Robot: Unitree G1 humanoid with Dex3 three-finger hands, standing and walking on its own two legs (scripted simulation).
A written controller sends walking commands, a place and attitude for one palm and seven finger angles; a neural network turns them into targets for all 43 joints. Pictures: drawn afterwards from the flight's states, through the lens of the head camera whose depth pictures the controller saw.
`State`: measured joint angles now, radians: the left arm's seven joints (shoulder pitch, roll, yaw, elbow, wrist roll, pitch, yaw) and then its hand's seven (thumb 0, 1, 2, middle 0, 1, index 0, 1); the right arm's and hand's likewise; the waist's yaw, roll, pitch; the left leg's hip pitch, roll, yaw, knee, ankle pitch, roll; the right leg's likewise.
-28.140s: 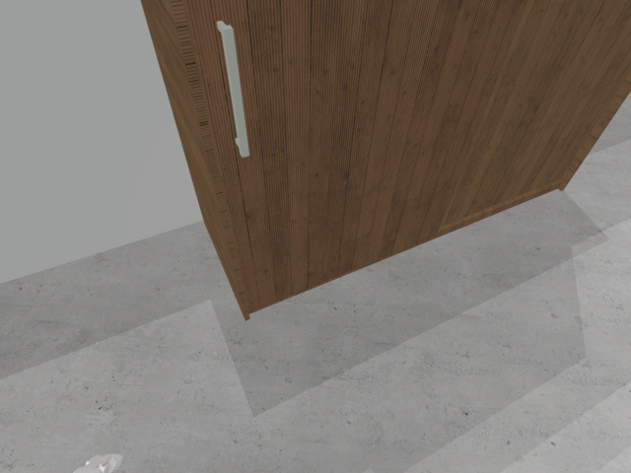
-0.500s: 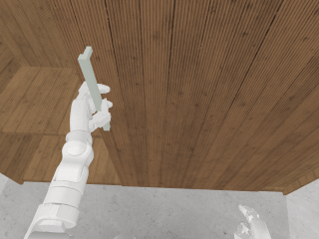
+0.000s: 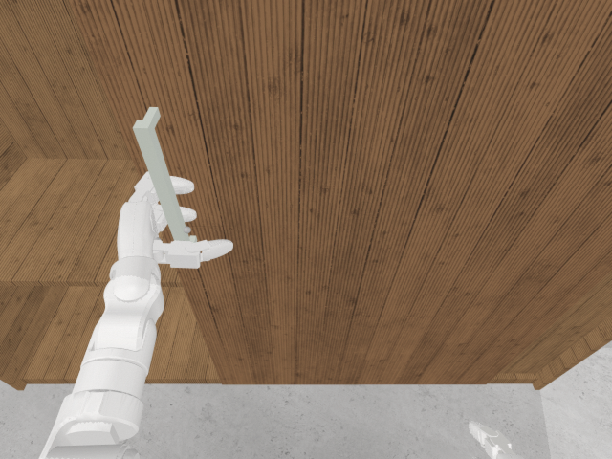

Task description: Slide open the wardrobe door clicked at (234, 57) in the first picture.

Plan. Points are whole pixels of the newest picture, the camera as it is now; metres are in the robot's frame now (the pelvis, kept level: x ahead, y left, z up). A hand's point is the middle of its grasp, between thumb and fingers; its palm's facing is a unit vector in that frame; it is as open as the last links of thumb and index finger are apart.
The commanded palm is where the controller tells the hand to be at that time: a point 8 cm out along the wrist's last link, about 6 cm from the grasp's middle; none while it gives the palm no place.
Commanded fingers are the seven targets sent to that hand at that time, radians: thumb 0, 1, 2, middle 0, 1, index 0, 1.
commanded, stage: loosen the grip on the handle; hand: left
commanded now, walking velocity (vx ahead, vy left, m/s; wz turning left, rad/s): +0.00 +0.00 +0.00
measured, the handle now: (173, 197) +0.43 +0.20 +0.11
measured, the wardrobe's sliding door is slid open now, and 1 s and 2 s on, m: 0.62 0.62 0.62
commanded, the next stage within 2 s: slip the hand off the handle in 0.24 s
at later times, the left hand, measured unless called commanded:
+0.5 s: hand (181, 234) +0.38 +0.18 +0.10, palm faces +0.22 -0.97 -0.13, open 14.7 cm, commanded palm +0.34 +0.24 +0.10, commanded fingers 0.00 -0.55 0.20 -0.25 -1.15 -0.25 -1.15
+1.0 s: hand (129, 237) +0.36 +0.25 +0.10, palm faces +0.24 -0.96 -0.14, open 14.7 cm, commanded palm +0.32 +0.29 +0.10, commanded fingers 0.00 -0.55 0.20 -0.25 -1.15 -0.25 -1.15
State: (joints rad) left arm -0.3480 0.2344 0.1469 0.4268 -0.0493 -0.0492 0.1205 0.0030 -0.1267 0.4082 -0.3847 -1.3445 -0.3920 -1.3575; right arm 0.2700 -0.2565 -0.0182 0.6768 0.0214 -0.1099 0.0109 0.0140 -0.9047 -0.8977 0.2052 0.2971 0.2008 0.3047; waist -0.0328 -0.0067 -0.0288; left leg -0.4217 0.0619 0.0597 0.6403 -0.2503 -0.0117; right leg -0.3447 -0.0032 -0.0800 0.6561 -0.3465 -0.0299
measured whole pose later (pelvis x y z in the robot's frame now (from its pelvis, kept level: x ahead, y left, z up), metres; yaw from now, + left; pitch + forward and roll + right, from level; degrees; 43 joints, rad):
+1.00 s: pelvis +0.02 +0.01 +0.00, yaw +0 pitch +3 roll +0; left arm -0.22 0.34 0.29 0.40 -0.14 -0.13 -0.06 -0.01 -0.55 0.20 -0.25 -1.15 -0.25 -1.15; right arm 0.28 -0.25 -0.01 0.70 0.04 -0.11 -0.04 0.01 -0.91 -0.90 0.20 0.30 0.20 0.30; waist -0.01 0.02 -0.03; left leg -0.41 0.06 0.06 0.64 -0.28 -0.01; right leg -0.33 -0.01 -0.07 0.64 -0.36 -0.02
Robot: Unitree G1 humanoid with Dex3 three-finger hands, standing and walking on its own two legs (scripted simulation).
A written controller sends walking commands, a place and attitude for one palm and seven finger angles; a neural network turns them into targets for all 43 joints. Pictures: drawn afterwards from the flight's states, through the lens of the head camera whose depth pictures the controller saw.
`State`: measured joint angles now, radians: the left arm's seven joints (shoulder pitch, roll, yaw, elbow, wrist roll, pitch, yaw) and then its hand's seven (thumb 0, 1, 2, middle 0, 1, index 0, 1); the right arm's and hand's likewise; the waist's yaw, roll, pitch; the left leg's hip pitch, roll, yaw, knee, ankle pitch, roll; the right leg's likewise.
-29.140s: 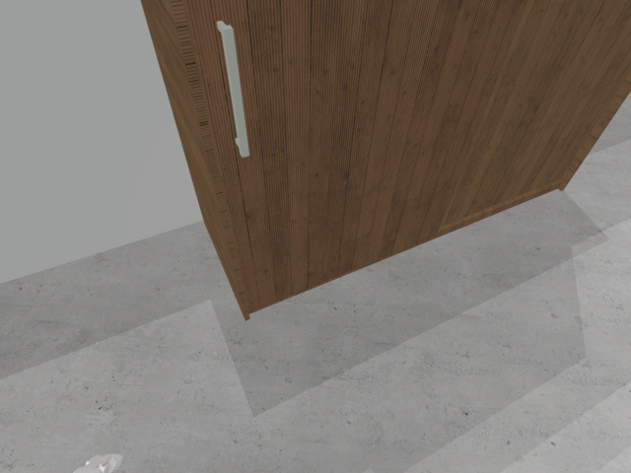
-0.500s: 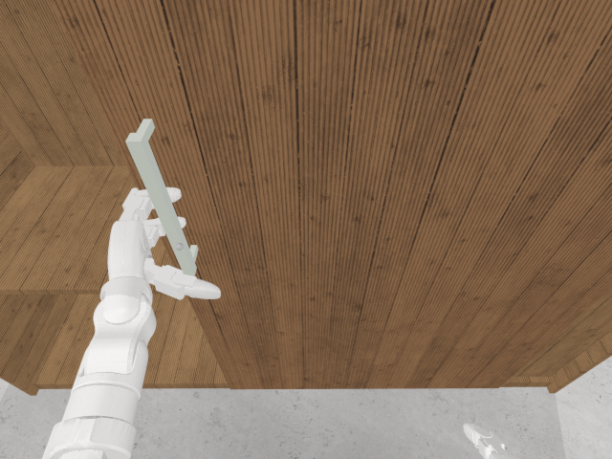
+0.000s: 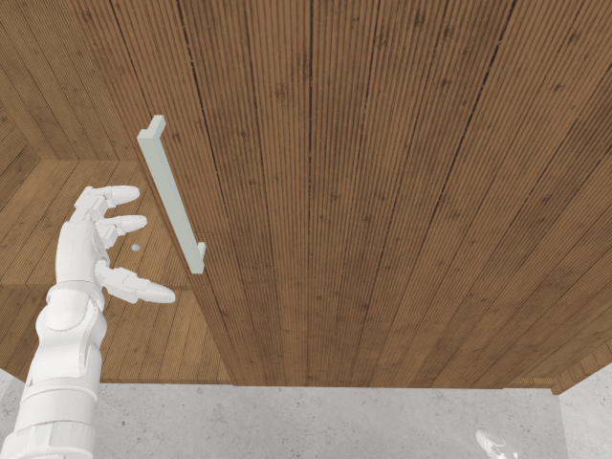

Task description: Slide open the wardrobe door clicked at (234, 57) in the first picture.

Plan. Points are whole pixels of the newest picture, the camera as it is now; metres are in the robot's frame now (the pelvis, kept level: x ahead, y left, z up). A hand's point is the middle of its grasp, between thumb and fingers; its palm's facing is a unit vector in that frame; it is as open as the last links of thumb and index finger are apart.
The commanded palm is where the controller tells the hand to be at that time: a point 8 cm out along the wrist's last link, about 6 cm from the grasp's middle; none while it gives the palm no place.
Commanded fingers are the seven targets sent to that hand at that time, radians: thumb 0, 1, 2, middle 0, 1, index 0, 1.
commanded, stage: slip the hand off the handle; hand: left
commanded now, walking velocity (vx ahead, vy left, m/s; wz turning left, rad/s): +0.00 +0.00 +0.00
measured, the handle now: (180, 205) +0.41 +0.20 +0.11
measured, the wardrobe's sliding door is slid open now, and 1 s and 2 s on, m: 0.62 0.62 0.62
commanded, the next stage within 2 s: draw the hand back to the body in 0.62 s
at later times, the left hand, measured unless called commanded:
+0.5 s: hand (117, 304) +0.27 +0.24 +0.10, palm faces +0.25 -0.96 -0.14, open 14.7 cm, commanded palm +0.23 +0.28 +0.10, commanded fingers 0.00 -0.55 0.20 -0.25 -1.15 -0.25 -1.15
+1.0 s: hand (94, 326) +0.23 +0.23 +0.12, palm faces +0.06 -1.00 -0.05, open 14.7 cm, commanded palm +0.19 +0.28 +0.12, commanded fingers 0.00 -0.55 0.20 -0.25 -1.15 -0.25 -1.15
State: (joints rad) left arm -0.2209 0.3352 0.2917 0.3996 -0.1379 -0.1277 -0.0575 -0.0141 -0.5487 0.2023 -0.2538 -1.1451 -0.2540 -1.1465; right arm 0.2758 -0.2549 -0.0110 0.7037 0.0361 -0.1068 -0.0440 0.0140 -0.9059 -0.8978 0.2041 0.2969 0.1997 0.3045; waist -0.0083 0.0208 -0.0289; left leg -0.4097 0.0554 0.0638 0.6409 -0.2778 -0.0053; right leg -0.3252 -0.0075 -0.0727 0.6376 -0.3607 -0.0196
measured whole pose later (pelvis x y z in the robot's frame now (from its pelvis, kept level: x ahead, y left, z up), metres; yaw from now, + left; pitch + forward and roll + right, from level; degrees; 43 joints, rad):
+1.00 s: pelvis -0.01 -0.01 +0.00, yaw +1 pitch -2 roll +0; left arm 0.18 0.35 0.34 0.04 -0.38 -0.07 -0.37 -0.01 -0.55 0.20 -0.26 -1.15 -0.26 -1.15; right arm 0.22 -0.27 0.04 0.66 0.06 -0.25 -0.10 0.02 -0.90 -0.90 0.21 0.30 0.20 0.30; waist 0.03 0.05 -0.01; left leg -0.30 0.06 0.05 0.60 -0.26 -0.02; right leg -0.21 0.00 -0.09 0.60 -0.35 -0.03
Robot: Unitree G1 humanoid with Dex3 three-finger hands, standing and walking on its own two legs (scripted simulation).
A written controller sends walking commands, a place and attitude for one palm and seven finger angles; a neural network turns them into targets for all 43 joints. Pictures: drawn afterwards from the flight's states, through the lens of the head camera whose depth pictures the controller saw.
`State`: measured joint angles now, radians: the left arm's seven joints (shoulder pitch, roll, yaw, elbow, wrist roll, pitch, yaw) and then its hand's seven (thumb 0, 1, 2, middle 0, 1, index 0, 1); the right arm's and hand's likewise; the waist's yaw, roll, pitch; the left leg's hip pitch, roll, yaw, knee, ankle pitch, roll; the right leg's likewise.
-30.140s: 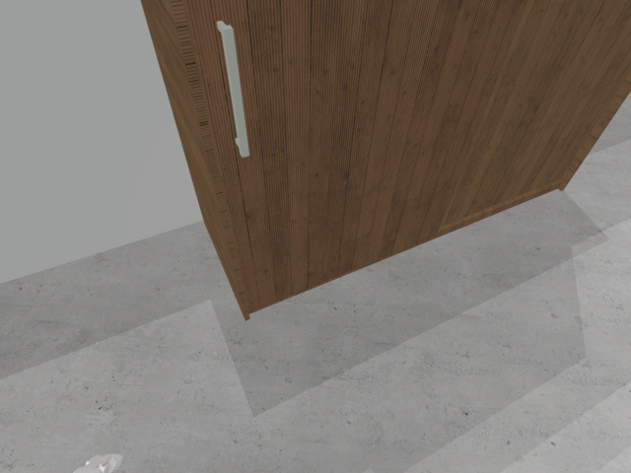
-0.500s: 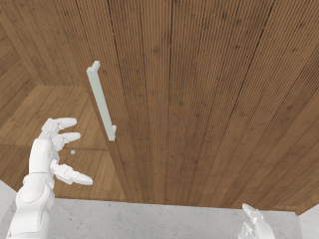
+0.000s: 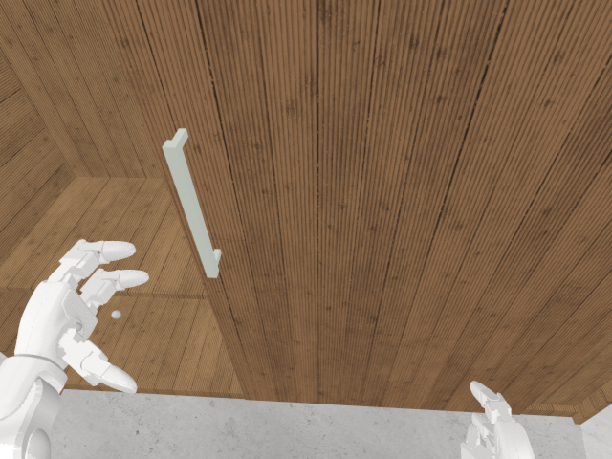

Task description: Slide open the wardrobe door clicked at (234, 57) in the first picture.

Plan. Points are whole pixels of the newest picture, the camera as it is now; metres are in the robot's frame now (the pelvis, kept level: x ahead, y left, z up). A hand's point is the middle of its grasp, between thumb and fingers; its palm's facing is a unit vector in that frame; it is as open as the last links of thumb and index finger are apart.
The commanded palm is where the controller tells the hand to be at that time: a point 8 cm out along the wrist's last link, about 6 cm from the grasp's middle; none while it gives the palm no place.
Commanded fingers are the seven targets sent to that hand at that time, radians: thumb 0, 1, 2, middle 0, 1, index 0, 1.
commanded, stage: draw the hand back to the body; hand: left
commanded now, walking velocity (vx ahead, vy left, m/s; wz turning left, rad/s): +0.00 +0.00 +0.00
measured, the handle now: (198, 211) +0.42 +0.20 +0.11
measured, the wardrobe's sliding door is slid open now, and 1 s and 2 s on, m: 0.62 0.62 0.62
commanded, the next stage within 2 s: step back with the hand held close in 1.32 s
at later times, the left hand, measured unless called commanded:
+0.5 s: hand (67, 331) +0.20 +0.27 +0.14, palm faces +0.42 -0.86 -0.30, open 13.1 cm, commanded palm +0.16 +0.30 +0.16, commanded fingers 0.00 0.14 0.53 -0.23 -0.75 -0.23 -0.75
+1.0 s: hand (41, 310) +0.20 +0.28 +0.18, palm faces +0.46 -0.81 -0.37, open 8.3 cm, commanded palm +0.16 +0.31 +0.19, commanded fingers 0.00 0.90 0.90 -0.20 -0.30 -0.20 -0.30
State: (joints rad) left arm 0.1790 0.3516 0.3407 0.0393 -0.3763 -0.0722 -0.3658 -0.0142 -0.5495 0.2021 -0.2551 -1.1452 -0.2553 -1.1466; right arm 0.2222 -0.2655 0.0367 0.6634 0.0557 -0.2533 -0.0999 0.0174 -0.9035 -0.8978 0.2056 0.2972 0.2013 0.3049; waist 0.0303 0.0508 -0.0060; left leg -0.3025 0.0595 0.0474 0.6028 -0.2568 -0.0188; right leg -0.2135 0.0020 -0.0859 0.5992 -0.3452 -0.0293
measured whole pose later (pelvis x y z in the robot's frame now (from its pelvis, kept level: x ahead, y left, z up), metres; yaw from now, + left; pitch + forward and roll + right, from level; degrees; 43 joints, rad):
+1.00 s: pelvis +0.02 +0.02 +0.02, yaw -1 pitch -7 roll +0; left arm 0.48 0.34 0.34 -0.42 -0.08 -0.09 0.12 0.01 0.69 0.80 -0.22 -0.42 -0.22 -0.42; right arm 0.18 -0.23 0.01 0.69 -0.02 -0.15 -0.07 0.02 -0.90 -0.90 0.21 0.30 0.20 0.30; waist 0.08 0.05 0.05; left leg -0.08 0.04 0.09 0.39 -0.20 0.00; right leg 0.02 0.00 -0.05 0.34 -0.25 -0.01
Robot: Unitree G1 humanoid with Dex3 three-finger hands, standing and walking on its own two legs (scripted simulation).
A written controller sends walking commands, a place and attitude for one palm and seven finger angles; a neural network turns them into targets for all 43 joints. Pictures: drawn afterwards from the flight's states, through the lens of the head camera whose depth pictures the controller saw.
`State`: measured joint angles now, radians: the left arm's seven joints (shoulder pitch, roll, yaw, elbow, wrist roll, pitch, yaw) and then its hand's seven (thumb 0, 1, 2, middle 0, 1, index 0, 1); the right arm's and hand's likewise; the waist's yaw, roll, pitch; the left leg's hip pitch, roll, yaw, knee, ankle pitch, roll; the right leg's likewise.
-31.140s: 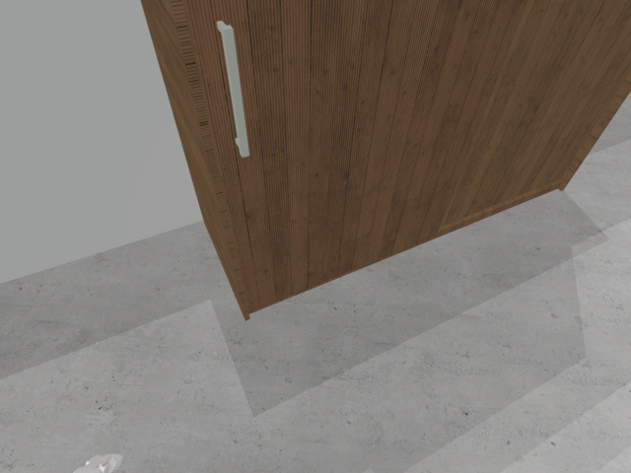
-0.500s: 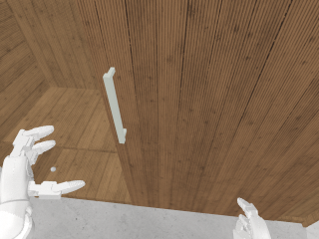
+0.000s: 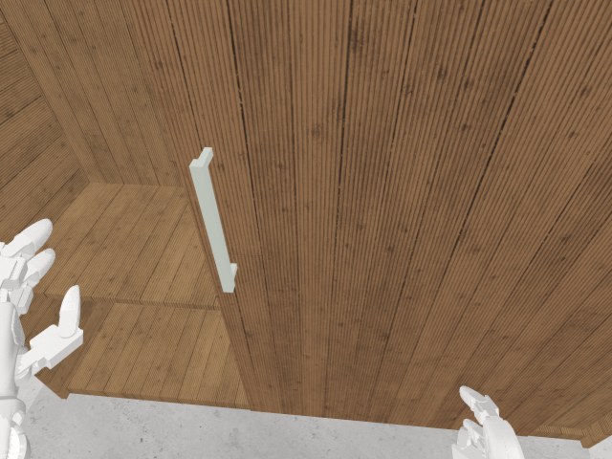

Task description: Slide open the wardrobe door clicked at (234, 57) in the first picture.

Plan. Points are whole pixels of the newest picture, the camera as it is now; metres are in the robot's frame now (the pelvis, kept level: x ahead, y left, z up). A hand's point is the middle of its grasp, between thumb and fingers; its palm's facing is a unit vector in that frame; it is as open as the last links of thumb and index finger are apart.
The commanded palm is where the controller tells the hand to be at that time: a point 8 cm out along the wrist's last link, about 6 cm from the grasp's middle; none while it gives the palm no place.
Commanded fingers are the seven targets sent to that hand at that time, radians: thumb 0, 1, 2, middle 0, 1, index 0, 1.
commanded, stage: draw the hand back to the body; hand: left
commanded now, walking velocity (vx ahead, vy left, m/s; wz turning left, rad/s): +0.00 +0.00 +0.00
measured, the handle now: (219, 227) +0.40 +0.20 +0.09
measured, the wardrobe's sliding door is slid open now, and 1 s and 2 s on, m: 0.62 0.62 0.62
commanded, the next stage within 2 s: step back with the hand held close in 0.32 s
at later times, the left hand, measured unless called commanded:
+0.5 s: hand (66, 332) +0.17 +0.26 +0.16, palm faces +0.49 -0.79 -0.37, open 7.4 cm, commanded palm +0.13 +0.29 +0.17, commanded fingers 0.00 0.90 0.90 -0.20 -0.30 -0.20 -0.30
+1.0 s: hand (6, 376) +0.13 +0.30 +0.15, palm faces +0.46 -0.77 -0.44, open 7.4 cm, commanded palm +0.07 +0.33 +0.17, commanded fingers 0.00 0.90 0.90 -0.20 -0.30 -0.20 -0.30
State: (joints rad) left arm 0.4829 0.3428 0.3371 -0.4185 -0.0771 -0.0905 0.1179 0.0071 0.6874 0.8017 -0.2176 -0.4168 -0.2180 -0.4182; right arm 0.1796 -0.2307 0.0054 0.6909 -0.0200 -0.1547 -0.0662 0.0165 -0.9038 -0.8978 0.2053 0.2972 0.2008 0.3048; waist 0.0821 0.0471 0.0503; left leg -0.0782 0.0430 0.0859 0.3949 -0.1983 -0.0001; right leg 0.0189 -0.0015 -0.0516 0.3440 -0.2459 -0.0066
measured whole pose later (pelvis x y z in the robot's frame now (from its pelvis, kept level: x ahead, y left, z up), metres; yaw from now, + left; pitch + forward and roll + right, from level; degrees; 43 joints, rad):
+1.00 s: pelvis -0.07 +0.03 -0.02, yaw -1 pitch -1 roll -2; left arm 0.53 0.38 0.41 -0.48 -0.05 -0.18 0.17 0.01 0.89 0.90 -0.21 -0.30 -0.21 -0.30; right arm 0.21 -0.23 0.01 0.59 0.00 -0.09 -0.10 0.02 -0.90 -0.90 0.21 0.30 0.20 0.30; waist 0.03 0.04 0.02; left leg -0.39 0.04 0.10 0.56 -0.17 0.05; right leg -0.30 -0.02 -0.03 0.53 -0.21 0.03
